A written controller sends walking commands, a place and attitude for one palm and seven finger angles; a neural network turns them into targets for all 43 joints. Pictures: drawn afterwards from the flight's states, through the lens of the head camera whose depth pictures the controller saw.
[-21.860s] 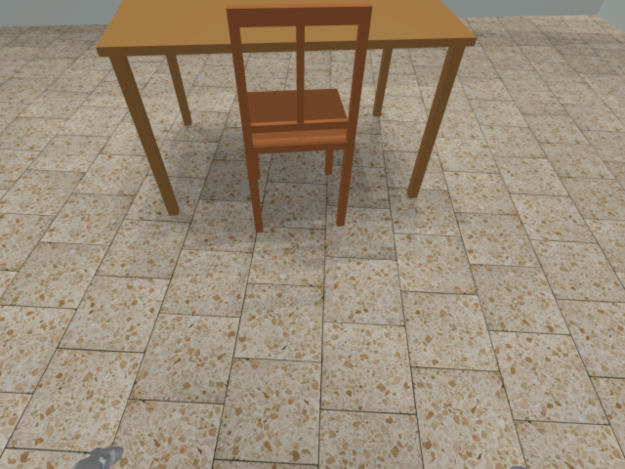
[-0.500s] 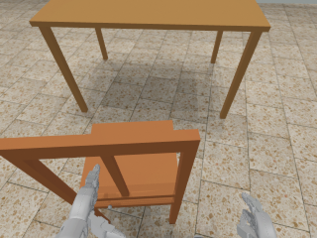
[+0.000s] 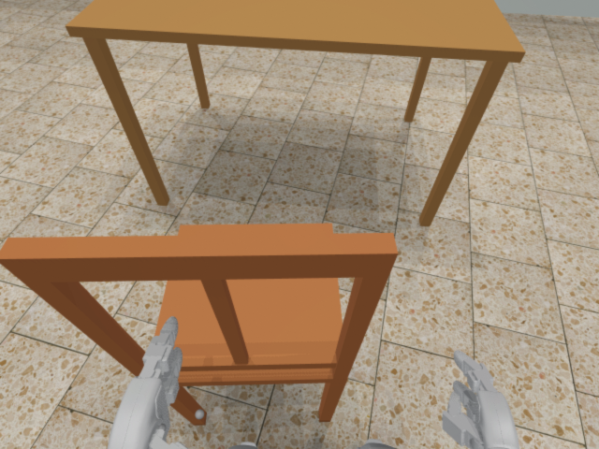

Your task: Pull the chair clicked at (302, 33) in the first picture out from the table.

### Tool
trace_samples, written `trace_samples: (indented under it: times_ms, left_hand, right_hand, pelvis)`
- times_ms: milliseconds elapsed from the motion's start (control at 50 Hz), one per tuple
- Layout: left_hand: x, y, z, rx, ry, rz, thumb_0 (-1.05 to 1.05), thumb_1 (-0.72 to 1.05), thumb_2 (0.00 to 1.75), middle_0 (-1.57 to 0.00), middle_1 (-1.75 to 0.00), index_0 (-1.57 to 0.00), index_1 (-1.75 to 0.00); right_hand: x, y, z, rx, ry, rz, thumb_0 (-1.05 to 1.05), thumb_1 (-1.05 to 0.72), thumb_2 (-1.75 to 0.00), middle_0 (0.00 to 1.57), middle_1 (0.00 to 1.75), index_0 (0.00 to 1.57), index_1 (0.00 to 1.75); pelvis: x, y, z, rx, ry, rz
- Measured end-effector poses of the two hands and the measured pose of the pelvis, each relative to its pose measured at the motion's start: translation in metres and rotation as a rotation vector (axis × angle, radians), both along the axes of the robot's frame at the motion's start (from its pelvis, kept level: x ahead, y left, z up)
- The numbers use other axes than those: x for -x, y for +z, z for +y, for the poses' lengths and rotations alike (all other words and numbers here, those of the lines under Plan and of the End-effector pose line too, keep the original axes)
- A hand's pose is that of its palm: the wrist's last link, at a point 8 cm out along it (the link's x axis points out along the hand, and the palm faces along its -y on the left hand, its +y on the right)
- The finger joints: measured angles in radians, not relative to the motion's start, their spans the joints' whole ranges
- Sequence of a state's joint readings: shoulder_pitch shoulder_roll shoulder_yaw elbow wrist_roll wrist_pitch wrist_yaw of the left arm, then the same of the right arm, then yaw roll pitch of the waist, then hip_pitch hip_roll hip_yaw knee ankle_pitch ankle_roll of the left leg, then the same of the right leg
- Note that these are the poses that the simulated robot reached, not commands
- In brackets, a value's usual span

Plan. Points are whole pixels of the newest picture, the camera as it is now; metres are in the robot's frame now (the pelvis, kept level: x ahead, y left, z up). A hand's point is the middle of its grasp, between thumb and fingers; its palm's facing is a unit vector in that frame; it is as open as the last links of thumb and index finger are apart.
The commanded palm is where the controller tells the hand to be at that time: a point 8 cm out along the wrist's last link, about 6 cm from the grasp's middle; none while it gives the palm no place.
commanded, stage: draw the hand back to the body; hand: left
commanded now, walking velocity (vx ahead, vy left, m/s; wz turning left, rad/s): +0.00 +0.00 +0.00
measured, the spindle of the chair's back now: (229, 325) +0.29 +0.11 -0.03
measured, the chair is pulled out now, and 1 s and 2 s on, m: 0.64 0.64 0.64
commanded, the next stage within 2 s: step back with the hand held close in 1.48 s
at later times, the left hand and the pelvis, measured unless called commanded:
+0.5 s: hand (122, 390) +0.18 +0.18 +0.09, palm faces +0.05 -0.96 -0.28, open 16.8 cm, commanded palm +0.14 +0.24 +0.14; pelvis +0.01 +0.00 +0.02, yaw +0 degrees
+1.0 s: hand (76, 375) +0.19 +0.22 +0.11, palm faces +0.14 -0.84 -0.52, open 9.1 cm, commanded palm +0.17 +0.28 +0.23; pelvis +0.03 -0.02 +0.06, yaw -1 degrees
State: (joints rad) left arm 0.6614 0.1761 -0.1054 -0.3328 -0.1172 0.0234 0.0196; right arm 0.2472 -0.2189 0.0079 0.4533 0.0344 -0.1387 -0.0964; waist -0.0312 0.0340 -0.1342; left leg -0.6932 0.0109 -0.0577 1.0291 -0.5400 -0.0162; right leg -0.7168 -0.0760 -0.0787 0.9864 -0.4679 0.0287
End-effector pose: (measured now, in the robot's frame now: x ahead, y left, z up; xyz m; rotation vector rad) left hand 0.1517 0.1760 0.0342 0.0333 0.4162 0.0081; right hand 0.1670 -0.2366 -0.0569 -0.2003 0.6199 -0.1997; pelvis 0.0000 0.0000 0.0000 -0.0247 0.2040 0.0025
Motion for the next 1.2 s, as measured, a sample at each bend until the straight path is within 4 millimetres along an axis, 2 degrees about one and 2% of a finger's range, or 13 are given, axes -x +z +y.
trace_samples:
  times_ms: [80, 140, 240, 360, 420, 480, 560, 720, 900, 1200]
  left_hand:
    - [-0.011, 0.025, 0.011, 0.013, 0.017, -0.253, -0.02, -0.54, 0.2, -0.01, 0.0, 0.0, 0.0]
    - [-0.015, 0.036, 0.017, -0.007, -0.012, -0.38, -0.02, -0.54, 0.2, 0.0, 0.0, 0.0, 0.0]
    - [-0.011, 0.038, 0.024, -0.029, -0.058, -0.314, -0.02, -0.54, 0.2, 0.0, 0.0, 0.0, 0.0]
    - [-0.004, 0.066, 0.044, -0.065, -0.011, -0.328, -0.02, -0.54, 0.2, 0.0, 0.0, 0.0, 0.0]
    - [-0.003, 0.067, 0.047, -0.06, -0.022, -0.304, -0.02, -0.52, 0.21, -0.01, -0.01, -0.02, -0.02]
    - [-0.004, 0.075, 0.055, -0.213, 0.004, -0.235, -0.02, -0.46, 0.24, -0.02, -0.02, -0.04, -0.03]
    - [-0.001, 0.086, 0.061, -0.328, 0.05, -0.154, -0.02, -0.35, 0.29, -0.03, -0.04, -0.12, -0.08]
    - [-0.002, 0.099, 0.071, -0.407, 0.102, -0.082, -0.01, -0.09, 0.42, -0.07, -0.1, -0.28, -0.18]
    - [-0.006, 0.109, 0.082, -0.473, 0.145, -0.03, 0.0, 0.23, 0.57, -0.12, -0.16, -0.4, -0.28]
    - [-0.008, 0.123, 0.089, -0.576, 0.142, 0.022, 0.0, 0.75, 0.82, -0.19, -0.27, -0.49, -0.38]
  right_hand:
    - [0.0, -0.011, 0.002, -0.016, 0.011, 0.013, 0.01, -0.9, -0.9, 0.21, 0.3, 0.2, 0.3]
    - [0.0, -0.023, 0.003, -0.041, 0.013, 0.033, 0.01, -0.9, -0.9, 0.21, 0.3, 0.2, 0.3]
    - [-0.002, -0.027, 0.008, -0.085, -0.017, 0.049, 0.01, -0.9, -0.9, 0.21, 0.3, 0.2, 0.3]
    - [-0.006, -0.013, 0.012, -0.09, -0.03, 0.021, 0.01, -0.9, -0.9, 0.21, 0.3, 0.2, 0.3]
    - [-0.01, -0.005, 0.011, -0.08, -0.022, -0.001, 0.01, -0.9, -0.9, 0.21, 0.3, 0.2, 0.3]
    - [-0.013, 0.006, 0.01, -0.049, -0.011, 0.0, 0.01, -0.9, -0.9, 0.21, 0.3, 0.2, 0.3]
    - [-0.018, 0.019, 0.012, -0.038, -0.002, -0.009, 0.01, -0.9, -0.9, 0.21, 0.3, 0.2, 0.3]
    - [-0.028, 0.032, 0.017, -0.045, 0.034, -0.013, 0.01, -0.9, -0.9, 0.21, 0.3, 0.2, 0.3]
    - [-0.035, 0.035, 0.012, -0.05, 0.081, -0.012, 0.01, -0.9, -0.9, 0.21, 0.3, 0.2, 0.3]
    - [-0.037, 0.034, -0.008, -0.045, 0.097, -0.018, 0.01, -0.9, -0.9, 0.21, 0.3, 0.2, 0.3]
  pelvis:
    - [0.003, -0.008, -0.001, 0.005, -0.001, 0.018]
    - [0.005, -0.015, -0.001, 0.007, -0.007, 0.028]
    - [0.004, -0.013, 0.001, 0.006, -0.012, 0.011]
    - [-0.002, -0.001, 0.001, 0.009, -0.006, -0.014]
    - [-0.004, 0.005, 0.001, 0.011, -0.001, -0.027]
    - [-0.007, 0.013, 0.001, 0.012, -0.004, -0.06]
    - [-0.013, 0.026, 0.001, 0.009, -0.004, -0.11]
    - [-0.021, 0.044, -0.002, -0.001, -0.008, -0.187]
    - [-0.027, 0.054, -0.011, -0.009, -0.012, -0.228]
    - [-0.03, 0.058, -0.021, -0.017, -0.01, -0.25]
